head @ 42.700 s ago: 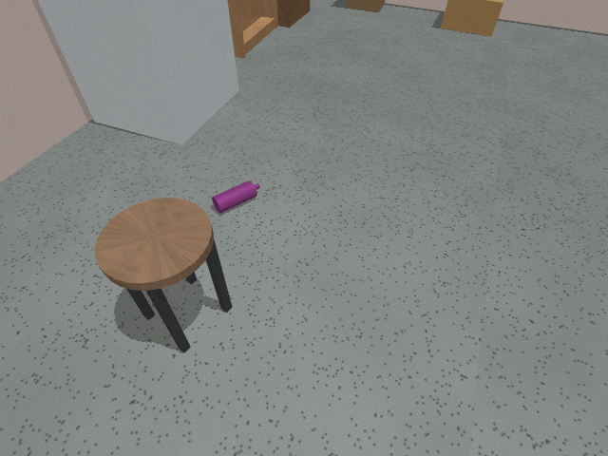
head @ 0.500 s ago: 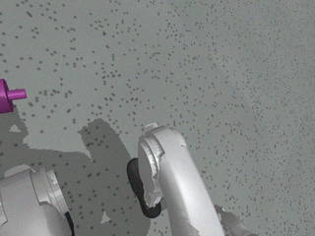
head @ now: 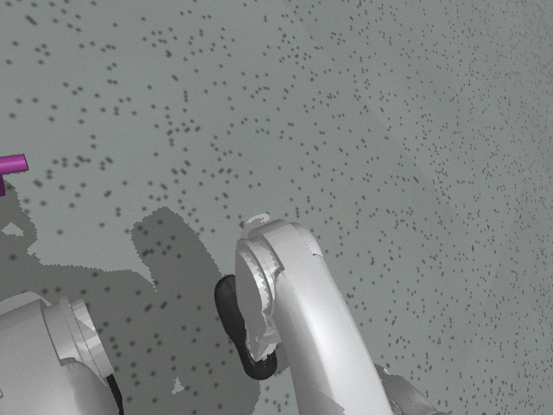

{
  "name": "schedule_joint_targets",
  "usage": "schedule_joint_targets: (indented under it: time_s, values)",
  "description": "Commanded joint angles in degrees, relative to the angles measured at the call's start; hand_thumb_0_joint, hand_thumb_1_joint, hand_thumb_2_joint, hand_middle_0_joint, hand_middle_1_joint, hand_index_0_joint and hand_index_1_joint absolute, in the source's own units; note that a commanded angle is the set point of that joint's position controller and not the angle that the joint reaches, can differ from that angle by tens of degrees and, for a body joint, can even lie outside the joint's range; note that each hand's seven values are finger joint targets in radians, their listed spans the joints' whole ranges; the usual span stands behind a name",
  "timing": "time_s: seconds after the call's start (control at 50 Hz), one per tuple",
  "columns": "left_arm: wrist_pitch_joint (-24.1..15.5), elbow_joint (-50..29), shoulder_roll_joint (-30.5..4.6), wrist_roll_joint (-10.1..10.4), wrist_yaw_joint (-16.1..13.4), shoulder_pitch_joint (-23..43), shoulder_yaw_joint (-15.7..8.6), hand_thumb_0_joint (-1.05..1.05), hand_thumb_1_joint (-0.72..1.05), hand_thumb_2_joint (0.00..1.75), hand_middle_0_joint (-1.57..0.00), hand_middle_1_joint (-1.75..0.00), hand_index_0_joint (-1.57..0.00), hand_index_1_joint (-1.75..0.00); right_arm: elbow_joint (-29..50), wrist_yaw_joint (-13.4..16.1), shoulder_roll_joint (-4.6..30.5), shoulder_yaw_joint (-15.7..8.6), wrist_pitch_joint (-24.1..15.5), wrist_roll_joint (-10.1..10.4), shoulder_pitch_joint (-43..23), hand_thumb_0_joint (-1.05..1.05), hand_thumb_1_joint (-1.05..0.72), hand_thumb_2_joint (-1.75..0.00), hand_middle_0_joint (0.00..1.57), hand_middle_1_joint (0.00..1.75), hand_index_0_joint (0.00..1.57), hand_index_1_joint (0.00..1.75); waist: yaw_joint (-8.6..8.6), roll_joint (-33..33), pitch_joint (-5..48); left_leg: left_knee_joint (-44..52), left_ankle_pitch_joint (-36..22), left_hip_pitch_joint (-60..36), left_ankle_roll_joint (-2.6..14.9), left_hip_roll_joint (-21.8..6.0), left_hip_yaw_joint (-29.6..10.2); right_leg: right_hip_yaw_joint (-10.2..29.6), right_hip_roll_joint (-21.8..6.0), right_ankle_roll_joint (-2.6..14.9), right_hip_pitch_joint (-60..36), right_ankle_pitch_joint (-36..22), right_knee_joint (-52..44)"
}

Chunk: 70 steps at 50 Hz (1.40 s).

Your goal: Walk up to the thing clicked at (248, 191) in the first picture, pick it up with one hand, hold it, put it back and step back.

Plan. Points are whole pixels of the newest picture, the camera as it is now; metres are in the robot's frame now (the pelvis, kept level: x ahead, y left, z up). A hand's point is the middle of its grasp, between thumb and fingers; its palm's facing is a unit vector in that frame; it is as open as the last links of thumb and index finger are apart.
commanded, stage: open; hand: left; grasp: from above
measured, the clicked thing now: out of the picture +0.48 +0.30 -0.26
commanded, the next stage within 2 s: withdraw in 0.60 s
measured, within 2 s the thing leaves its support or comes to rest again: neither
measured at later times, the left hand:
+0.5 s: hand out of the picture +0.47 +0.32 -0.23, palm faces -0.45 -0.10 -0.89, open 13.6 cm
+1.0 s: hand out of the picture +0.50 +0.34 -0.16, palm faces -0.24 -0.08 -0.97, open 14.0 cm
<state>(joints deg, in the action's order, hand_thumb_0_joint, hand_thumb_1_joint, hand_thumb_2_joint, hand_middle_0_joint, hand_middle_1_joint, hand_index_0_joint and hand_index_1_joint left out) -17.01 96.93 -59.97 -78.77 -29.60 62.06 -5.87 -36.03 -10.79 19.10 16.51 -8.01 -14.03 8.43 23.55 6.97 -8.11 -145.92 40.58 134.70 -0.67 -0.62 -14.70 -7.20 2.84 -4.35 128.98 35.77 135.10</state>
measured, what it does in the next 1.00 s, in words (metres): stands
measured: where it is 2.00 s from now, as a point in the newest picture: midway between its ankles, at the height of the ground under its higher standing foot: (187, 385)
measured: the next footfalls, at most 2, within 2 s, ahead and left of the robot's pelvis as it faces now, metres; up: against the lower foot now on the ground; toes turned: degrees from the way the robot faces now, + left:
none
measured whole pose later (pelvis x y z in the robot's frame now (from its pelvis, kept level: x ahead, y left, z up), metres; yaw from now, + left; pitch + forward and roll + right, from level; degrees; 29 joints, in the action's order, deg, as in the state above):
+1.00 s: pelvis +0.01 +0.00 +0.01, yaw +1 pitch +32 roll -13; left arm -9.0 82.9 -52.0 -74.6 -31.0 58.4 -8.4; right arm -37.6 -13.4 18.1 11.2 -8.0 -11.6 11.5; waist 20.1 3.5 -1.0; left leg -143.2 41.5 135.0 -1.3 -0.7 -13.2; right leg -6.3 2.1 -3.2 130.2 37.0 133.8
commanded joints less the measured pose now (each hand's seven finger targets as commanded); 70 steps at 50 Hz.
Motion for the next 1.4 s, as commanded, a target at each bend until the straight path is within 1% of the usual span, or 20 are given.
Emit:
schedule_joint_targets:
  time_s: [0.0,0.04,0.06,0.16,0.36,0.52,0.66,0.76,0.82,0.84,0.92,0.96,0.98,1.04,1.08,1.12,1.16,1.22,1.3,1.38]
  values:
    - [-0.4,-8.3,-12.4,0.4,-3.1,16.2,-0.5,0.0,-0.21,0.8,-0.32,-0.8,-0.33,-0.8,-0.7,0.8,19.1,-6.1,-0.4,-0.2,10.1,0.0,-0.89,-0.9,0.2,0.3,0.2,0.3,2.1,-30.4,34.8,15.6,-10.7,-27.7,0.92,-0.8,6.7,-8.3,1.8,5.65,-18.5,-11.0,-10.8]
    - [-0.3,-8.2,-10.6,0.3,-3.2,16.2,1.1,0.0,-0.25,0.84,-0.3,-0.82,-0.3,-0.82,-0.4,0.6,18.7,-6.2,-0.7,-0.3,9.8,0.0,-0.9,-0.9,0.2,0.3,0.2,0.3,2.68,-31.4,35.8,15.8,-11.4,-29.8,0.84,-1.1,6.4,-8.2,1.8,5.43,-18.5,-12.0,-10.3]
    - [-0.1,-8.0,-12.3,0.2,-3.7,16.0,0.0,0.0,-0.27,0.87,-0.28,-0.86,-0.28,-0.86,-1.1,0.7,18.8,-6.3,-0.6,-0.1,10.0,0.0,-0.9,-0.9,0.2,0.3,0.2,0.3,1.99,-31.7,36.7,16.3,-11.7,-30.0,0.72,-1.1,6.1,-8.3,1.9,5.46,-19.0,-12.4,-10.3]
    - [1.0,-7.8,-12.6,0.3,-4.2,16.6,-0.2,0.0,-0.37,0.9,-0.2,-0.89,-0.2,-0.89,-1.0,0.3,19.1,-6.2,-1.2,-0.1,9.7,0.0,-0.9,-0.9,0.2,0.3,0.2,0.3,2.21,-31.2,35.3,15.4,-11.5,-27.8,0.97,-1.0,6.6,-8.1,1.8,5.52,-18.8,-12.3,-10.6]
    - [2.8,-8.8,-11.4,1.4,-2.3,15.2,-0.4,0.0,-0.51,1.01,-0.08,-1.01,-0.08,-1.01,-0.3,-0.2,19.3,-6.8,-1.5,0.1,10.0,0.0,-0.9,-0.9,0.2,0.3,0.2,0.3,2.04,-31.9,36.4,15.5,-12.6,-29.3,0.78,-1.0,6.7,-7.8,1.6,5.69,-19.1,-12.9,-10.6]
    - [1.5,-10.8,-11.7,2.6,-0.6,14.4,-1.2,0.0,-0.51,1.05,-0.07,-1.05,-0.07,-1.05,-0.4,0.0,18.4,-6.5,-0.6,0.7,10.3,0.0,-0.9,-0.9,0.2,0.3,0.2,0.3,1.49,-31.0,37.7,14.9,-14.3,-29.3,0.73,-1.0,6.6,-7.8,1.6,5.83,-20.9,-13.8,-10.9]
    - [0.3,-10.9,-12.0,1.8,-0.5,14.8,-0.9,0.0,-0.49,1.07,-0.08,-1.06,-0.08,-1.06,-0.2,0.2,19.1,-6.5,0.2,0.5,11.1,0.0,-0.89,-0.9,0.2,0.3,0.2,0.3,2.3,-30.4,35.7,14.7,-14.1,-28.6,0.87,-0.9,6.8,-7.7,1.6,5.8,-20.6,-13.5,-11.3]
    - [0.4,-14.8,-15.2,0.8,-1.8,16.5,-2.9,0.0,-0.52,0.98,-0.07,-1.03,-0.08,-1.01,0.1,0.3,19.6,-7.0,0.0,0.4,11.4,0.0,-0.9,-0.9,0.2,0.3,0.2,0.3,0.89,-33.2,37.4,16.2,-11.7,-30.4,0.57,-0.9,6.8,-7.9,1.5,6.03,-19.0,-11.2,-11.0]
    - [1.8,-21.3,-12.9,2.2,-3.4,16.8,-3.2,0.0,-0.53,0.99,-0.07,-1.02,-0.07,-1.01,0.5,-0.2,18.5,-8.3,-0.8,0.8,10.6,0.0,-0.9,-0.9,0.2,0.3,0.2,0.3,-1.62,-39.0,45.4,17.7,-14.7,-37.1,-0.2,-1.2,6.7,-7.6,1.3,6.22,-19.6,-13.9,-10.2]
    - [2.9,-20.8,-10.8,2.6,-3.8,16.3,-2.8,0.0,-0.53,0.99,-0.07,-1.01,-0.07,-1.01,-0.4,-0.6,18.0,-8.9,-1.1,1.0,11.4,0.0,-0.91,-0.9,0.2,0.3,0.2,0.3,-1.37,-40.0,45.7,18.1,-15.0,-37.9,-0.39,-1.1,6.8,-7.5,1.1,6.19,-18.3,-14.4,-9.8]
    - [9.0,-24.7,-9.3,5.2,-4.8,15.4,-5.4,0.0,-0.52,0.98,-0.06,-1.0,-0.07,-0.99,-0.9,-2.0,17.1,-11.9,-0.7,2.5,11.7,0.0,-0.9,-0.9,0.2,0.3,0.2,0.3,-4.97,-42.4,50.0,20.2,-16.8,-38.3,-0.42,-0.9,8.1,-6.4,0.8,6.4,-16.4,-16.0,-10.3]
    - [12.3,-24.6,-5.6,6.8,-3.2,15.0,-2.8,0.0,-0.53,0.99,-0.07,-1.0,-0.07,-1.0,-1.6,-2.7,15.8,-12.3,0.0,3.8,11.3,0.0,-0.9,-0.9,0.2,0.3,0.2,0.3,-6.41,-41.4,50.1,20.8,-16.6,-36.3,0.35,-0.6,9.9,-4.9,1.3,6.64,-17.0,-16.0,-12.1]
    - [13.9,-24.8,-4.9,7.8,-2.1,14.7,-3.4,0.0,-0.52,0.98,-0.07,-0.99,-0.07,-0.99,-2.0,-2.8,15.8,-13.1,0.3,4.2,12.0,0.0,-0.9,-0.9,0.2,0.3,0.2,0.3,-6.35,-38.8,49.9,21.3,-16.4,-35.2,0.7,-0.4,10.3,-4.6,1.1,6.45,-17.1,-15.9,-13.0]
    - [17.5,-26.9,-1.2,11.8,3.5,12.0,-0.8,0.0,-0.53,1.0,-0.07,-1.0,-0.07,-1.0,-2.7,-2.8,14.7,-14.7,2.1,6.1,12.8,0.0,-0.9,-0.9,0.2,0.3,0.2,0.3,-7.98,-34.3,51.9,24.1,-14.6,-33.5,1.54,0.0,11.2,-3.0,1.4,6.48,-21.3,-14.2,-16.0]
    - [18.8,-30.0,0.5,14.4,8.3,12.6,0.7,0.0,-0.53,1.0,-0.08,-0.99,-0.07,-1.0,-2.5,-2.4,14.2,-15.8,3.7,7.1,13.5,0.0,-0.9,-0.9,0.2,0.3,0.2,0.3,-7.51,-30.8,51.9,26.3,-12.8,-33.0,1.91,0.3,11.3,-2.2,1.0,6.47,-24.2,-12.5,-18.3]
    - [18.8,-29.8,6.1,16.2,14.3,12.1,4.4,0.0,-0.55,1.02,-0.08,-0.99,-0.07,-1.01,-2.5,-1.6,13.7,-16.9,5.1,8.0,14.1,0.0,-0.91,-0.91,0.2,0.3,0.2,0.3,-5.43,-25.2,47.7,27.7,-10.0,-30.7,2.26,0.5,10.8,-1.8,0.8,6.61,-24.3,-9.7,-20.3]
    - [17.4,-29.8,7.3,16.8,20.0,11.6,6.1,0.0,-0.54,1.01,-0.09,-0.98,-0.08,-1.0,-2.0,0.0,14.0,-17.4,6.4,8.7,14.6,0.0,-0.91,-0.91,0.2,0.3,0.2,0.3,-4.5,-19.8,43.6,27.9,-8.7,-28.2,2.62,0.8,10.8,-1.5,0.5,6.77,-25.1,-8.0,-22.6]
    - [14.2,-31.9,6.6,17.3,26.2,11.0,6.5,0.0,-0.53,1.01,-0.09,-1.0,-0.08,-1.01,-0.9,2.4,13.8,-17.6,7.8,9.0,14.5,0.0,-0.91,-0.91,0.2,0.3,0.2,0.3,-5.48,-14.3,40.8,27.4,-8.0,-24.6,2.81,1.6,11.7,-0.2,-0.1,7.15,-27.2,-6.1,-24.9]
    - [8.4,-33.4,4.1,16.8,28.5,11.4,4.6,0.0,-0.5,0.99,-0.11,-0.98,-0.1,-0.99,0.5,5.0,12.8,-16.5,8.7,9.1,13.6,0.0,-0.91,-0.9,0.2,0.3,0.2,0.3,-7.68,-12.2,42.0,27.1,-8.0,-25.4,2.52,2.1,12.6,0.7,-0.9,7.24,-27.5,-4.6,-25.9]
    - [2.4,-32.4,1.0,13.3,24.8,13.5,2.9,0.0,-0.5,0.99,-0.11,-0.97,-0.1,-0.98,0.7,6.4,11.3,-14.9,9.1,8.4,12.0,0.0,-0.9,-0.9,0.2,0.3,0.2,0.3,-8.7,-14.7,43.1,26.1,-5.8,-25.7,2.48,2.0,13.3,1.2,-0.9,6.82,-25.9,-2.0,-24.9]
